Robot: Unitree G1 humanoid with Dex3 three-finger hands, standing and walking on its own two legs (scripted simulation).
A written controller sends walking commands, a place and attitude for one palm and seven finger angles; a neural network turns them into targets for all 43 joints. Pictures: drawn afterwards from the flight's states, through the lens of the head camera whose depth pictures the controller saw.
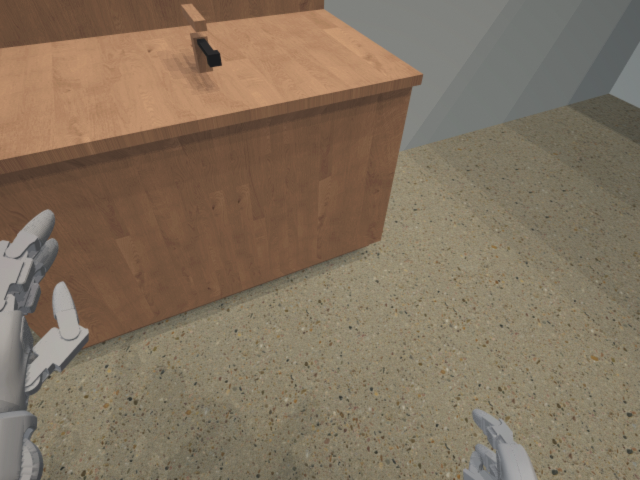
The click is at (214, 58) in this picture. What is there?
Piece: tap's lever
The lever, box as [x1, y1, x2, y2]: [206, 50, 221, 66]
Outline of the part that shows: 206,51 207,61 210,66 221,65 220,56 217,50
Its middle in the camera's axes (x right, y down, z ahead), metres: -0.26 -0.43 +0.92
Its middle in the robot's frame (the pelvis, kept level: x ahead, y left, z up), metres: +0.97 +0.32 +0.10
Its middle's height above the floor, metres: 0.88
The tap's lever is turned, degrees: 0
